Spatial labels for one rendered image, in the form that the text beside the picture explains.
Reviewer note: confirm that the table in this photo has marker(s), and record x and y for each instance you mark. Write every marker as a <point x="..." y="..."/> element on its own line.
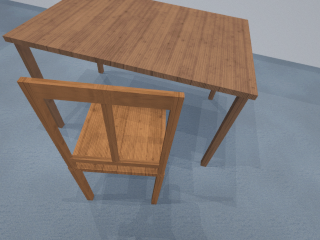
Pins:
<point x="181" y="44"/>

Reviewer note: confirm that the chair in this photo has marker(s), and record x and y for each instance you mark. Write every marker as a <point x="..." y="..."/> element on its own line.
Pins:
<point x="124" y="132"/>

